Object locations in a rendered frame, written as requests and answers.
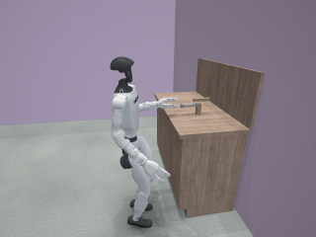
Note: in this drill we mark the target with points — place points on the humanoid robot torso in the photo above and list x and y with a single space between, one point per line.
131 117

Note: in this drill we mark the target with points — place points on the left robot forearm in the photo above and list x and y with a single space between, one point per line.
148 106

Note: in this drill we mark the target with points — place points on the tap lever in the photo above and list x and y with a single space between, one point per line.
188 105

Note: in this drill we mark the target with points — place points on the right robot upper arm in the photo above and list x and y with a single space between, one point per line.
119 105

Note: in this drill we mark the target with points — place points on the right robot thigh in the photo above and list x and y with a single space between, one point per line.
138 174

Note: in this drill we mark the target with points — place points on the robot left hand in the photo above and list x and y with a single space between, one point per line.
163 103

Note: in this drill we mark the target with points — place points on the counter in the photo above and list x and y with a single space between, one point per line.
202 147

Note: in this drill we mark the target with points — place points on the robot right hand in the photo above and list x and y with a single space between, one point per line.
150 168

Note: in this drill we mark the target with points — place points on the right robot forearm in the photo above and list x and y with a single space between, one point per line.
132 152

